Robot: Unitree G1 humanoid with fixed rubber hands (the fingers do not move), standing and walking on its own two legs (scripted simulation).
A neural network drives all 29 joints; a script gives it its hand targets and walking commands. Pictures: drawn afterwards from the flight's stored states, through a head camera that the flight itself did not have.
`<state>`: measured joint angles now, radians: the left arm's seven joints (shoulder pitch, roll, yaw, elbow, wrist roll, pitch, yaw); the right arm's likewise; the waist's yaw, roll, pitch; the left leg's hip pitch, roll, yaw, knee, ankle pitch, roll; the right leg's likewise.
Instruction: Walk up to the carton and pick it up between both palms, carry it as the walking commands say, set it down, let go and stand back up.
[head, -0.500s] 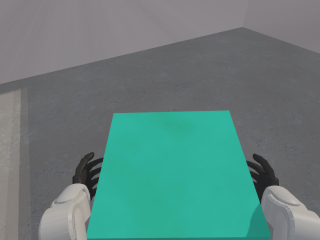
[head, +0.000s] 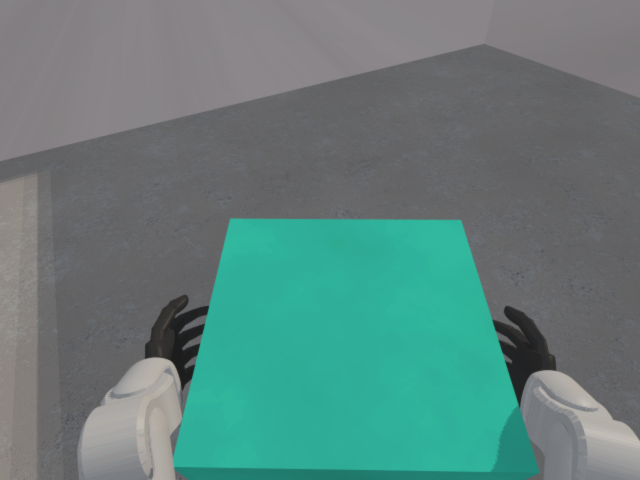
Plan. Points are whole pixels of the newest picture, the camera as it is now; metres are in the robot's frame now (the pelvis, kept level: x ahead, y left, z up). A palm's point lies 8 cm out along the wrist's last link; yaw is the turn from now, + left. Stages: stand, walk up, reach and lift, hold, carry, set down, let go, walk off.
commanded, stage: carry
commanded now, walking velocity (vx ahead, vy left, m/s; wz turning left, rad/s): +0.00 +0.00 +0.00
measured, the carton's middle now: (343, 371) +0.27 +0.00 +0.00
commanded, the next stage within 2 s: hold in 1.84 s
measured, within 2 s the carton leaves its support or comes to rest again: neither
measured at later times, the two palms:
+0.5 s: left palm (194, 339) +0.26 +0.18 +0.09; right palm (528, 355) +0.25 -0.21 +0.07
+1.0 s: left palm (176, 360) +0.23 +0.19 +0.09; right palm (525, 373) +0.23 -0.19 +0.08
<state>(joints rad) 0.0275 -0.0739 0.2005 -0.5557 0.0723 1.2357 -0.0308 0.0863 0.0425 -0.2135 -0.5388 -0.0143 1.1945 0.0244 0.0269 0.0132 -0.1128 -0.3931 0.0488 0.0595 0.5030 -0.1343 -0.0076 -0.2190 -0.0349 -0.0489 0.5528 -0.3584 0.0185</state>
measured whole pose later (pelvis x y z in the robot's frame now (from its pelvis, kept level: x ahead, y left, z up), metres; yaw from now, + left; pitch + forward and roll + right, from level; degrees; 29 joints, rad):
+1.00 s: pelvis +0.00 +0.00 +0.00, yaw +0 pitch +2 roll +0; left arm 0.01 -0.08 0.20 -0.47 0.09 1.13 -0.04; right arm 0.07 0.04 -0.21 -0.47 -0.03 1.11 0.03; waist 0.03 0.01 -0.09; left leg -0.39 0.05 0.06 0.50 -0.14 -0.02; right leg -0.22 -0.03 -0.05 0.55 -0.36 0.01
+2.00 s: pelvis +0.00 -0.01 +0.00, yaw -1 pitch -2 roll +1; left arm -0.05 -0.01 0.16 -0.09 0.14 0.83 -0.04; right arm -0.02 0.03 -0.19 -0.06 -0.13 0.80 0.06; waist 0.03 0.01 0.03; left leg -0.29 0.04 0.07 0.43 -0.11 -0.02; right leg -0.14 -0.03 -0.03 0.51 -0.34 0.01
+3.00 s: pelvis +0.02 +0.01 +0.00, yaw -3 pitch +11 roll +0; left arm -0.26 -0.09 0.35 0.28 0.27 0.30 -0.06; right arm -0.32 0.01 -0.31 0.46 -0.19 0.24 0.09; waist 0.03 -0.03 0.19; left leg -0.53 0.04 0.09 0.46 -0.11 0.01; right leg -0.38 -0.03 0.02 0.51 -0.31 0.01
